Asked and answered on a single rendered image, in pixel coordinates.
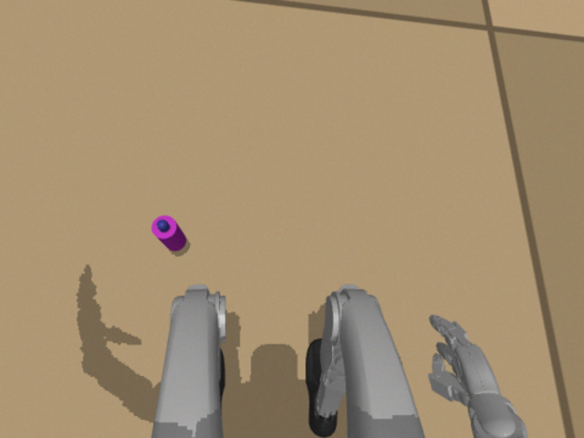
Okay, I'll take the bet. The right robot foot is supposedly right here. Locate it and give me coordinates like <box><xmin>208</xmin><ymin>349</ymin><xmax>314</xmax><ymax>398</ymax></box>
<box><xmin>306</xmin><ymin>339</ymin><xmax>338</xmax><ymax>437</ymax></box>

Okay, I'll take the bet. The right robot arm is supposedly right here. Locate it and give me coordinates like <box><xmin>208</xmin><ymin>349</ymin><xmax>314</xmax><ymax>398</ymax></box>
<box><xmin>468</xmin><ymin>393</ymin><xmax>528</xmax><ymax>438</ymax></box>

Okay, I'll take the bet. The bottle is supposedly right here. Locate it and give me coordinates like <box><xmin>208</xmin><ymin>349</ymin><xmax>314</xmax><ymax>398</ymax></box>
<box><xmin>151</xmin><ymin>215</ymin><xmax>186</xmax><ymax>251</ymax></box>

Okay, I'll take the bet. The right robot hand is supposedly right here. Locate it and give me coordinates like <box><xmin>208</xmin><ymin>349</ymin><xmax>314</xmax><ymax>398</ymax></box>
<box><xmin>428</xmin><ymin>315</ymin><xmax>502</xmax><ymax>407</ymax></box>

